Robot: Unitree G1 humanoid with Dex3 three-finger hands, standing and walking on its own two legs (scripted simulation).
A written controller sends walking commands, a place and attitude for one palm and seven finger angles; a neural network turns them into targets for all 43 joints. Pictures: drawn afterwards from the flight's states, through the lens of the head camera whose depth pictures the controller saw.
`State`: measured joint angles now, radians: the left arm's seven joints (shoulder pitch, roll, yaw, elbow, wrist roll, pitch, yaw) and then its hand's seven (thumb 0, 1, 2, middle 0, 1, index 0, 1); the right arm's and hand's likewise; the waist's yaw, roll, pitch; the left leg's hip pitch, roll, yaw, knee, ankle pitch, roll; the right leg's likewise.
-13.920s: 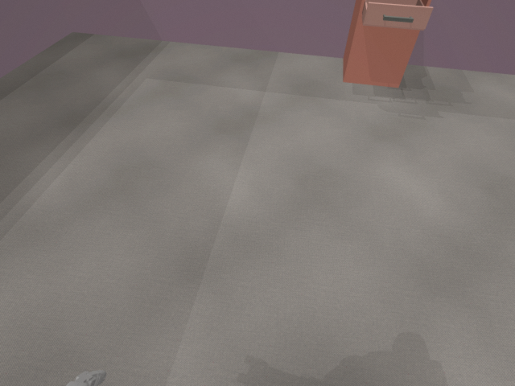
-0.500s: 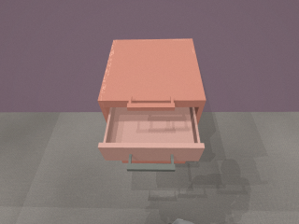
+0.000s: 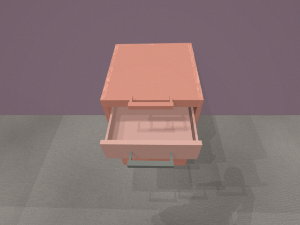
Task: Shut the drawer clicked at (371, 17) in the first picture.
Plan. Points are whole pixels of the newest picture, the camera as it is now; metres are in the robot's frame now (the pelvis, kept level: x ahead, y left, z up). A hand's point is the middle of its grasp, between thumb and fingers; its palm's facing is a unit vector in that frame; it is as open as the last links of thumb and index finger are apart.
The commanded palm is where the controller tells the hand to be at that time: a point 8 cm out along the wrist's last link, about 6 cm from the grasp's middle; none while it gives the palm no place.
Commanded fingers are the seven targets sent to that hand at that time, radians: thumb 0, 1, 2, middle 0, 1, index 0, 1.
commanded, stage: come to a stop and stand still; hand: left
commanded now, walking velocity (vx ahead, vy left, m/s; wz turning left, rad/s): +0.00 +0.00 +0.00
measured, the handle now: (150, 159) +0.38 +0.02 -0.20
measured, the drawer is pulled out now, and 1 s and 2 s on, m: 0.19 0.19 0.19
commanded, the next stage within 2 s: look again from close up in 0.86 s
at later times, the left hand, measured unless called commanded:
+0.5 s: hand out of the picture +0.00 +0.18 -0.17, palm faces +0.05 -0.98 -0.19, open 7.3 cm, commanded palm none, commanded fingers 0.00 0.90 0.90 -0.20 -0.30 -0.20 -0.30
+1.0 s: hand out of the picture -0.03 +0.19 -0.17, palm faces +0.03 -0.98 -0.17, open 7.3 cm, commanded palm none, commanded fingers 0.00 0.90 0.90 -0.20 -0.30 -0.20 -0.30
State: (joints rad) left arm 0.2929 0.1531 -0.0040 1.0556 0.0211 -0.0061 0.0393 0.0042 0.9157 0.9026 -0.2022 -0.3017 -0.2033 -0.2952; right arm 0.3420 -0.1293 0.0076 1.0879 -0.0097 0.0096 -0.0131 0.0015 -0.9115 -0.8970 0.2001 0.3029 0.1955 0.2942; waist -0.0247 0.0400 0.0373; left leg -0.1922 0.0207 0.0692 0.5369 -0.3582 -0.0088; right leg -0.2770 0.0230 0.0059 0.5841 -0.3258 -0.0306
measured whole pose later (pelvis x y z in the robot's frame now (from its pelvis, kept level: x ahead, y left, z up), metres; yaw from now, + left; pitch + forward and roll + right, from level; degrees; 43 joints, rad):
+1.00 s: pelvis -0.02 +0.03 +0.01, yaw +1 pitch -2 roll +0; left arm 0.32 0.14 -0.02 1.08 0.01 -0.01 0.03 0.01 0.92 0.90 -0.20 -0.30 -0.20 -0.30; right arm 0.33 -0.13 0.02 1.14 0.00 -0.02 -0.02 0.00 -0.91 -0.90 0.20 0.30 0.20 0.29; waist 0.00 -0.01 0.04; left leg -0.12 -0.03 0.06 0.42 -0.28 0.04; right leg -0.19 -0.02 0.00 0.45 -0.23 0.01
